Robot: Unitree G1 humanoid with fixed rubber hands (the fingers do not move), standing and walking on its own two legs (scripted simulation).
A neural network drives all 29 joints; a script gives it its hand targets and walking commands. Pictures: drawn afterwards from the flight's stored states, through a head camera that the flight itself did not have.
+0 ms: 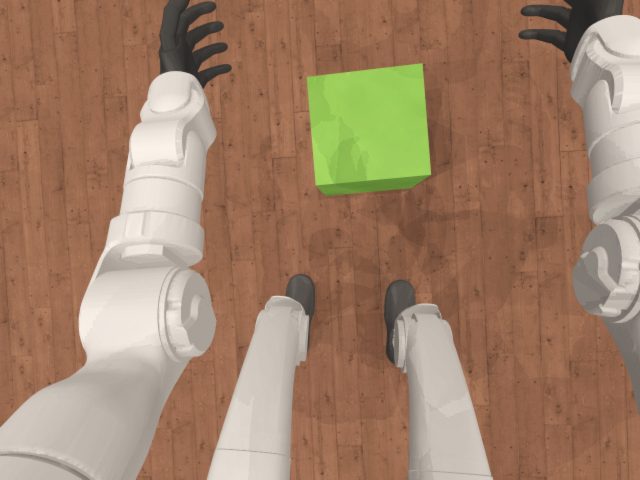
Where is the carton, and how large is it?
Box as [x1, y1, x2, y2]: [307, 63, 430, 195]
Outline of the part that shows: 422,63 307,77 315,182 316,185 326,195 411,187 430,174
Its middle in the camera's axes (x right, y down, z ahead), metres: +0.10 -0.21 +0.83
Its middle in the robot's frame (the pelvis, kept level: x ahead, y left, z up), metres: +0.55 -0.01 -0.53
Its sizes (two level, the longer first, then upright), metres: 0.210 0.200 0.250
